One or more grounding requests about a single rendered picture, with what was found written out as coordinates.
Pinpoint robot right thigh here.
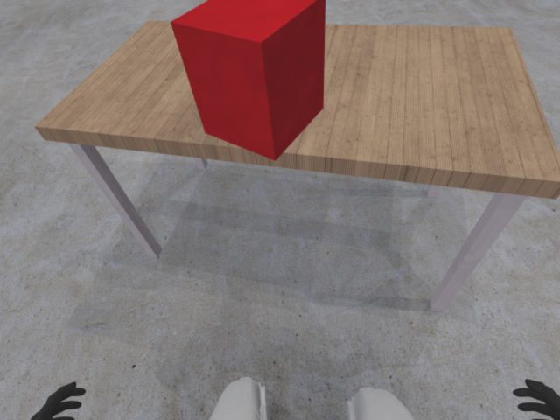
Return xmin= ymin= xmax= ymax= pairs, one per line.
xmin=347 ymin=388 xmax=415 ymax=420

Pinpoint right robot hand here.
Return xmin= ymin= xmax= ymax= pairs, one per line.
xmin=513 ymin=379 xmax=560 ymax=420

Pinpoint table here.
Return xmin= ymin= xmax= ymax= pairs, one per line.
xmin=34 ymin=20 xmax=560 ymax=312

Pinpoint carton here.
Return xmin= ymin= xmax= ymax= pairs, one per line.
xmin=171 ymin=0 xmax=326 ymax=161

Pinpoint left robot hand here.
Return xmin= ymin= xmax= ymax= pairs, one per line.
xmin=31 ymin=382 xmax=86 ymax=420

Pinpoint robot left thigh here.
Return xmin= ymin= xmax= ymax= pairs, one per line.
xmin=209 ymin=380 xmax=268 ymax=420

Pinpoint robot thigh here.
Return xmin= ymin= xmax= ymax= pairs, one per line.
xmin=347 ymin=388 xmax=415 ymax=420
xmin=209 ymin=380 xmax=268 ymax=420

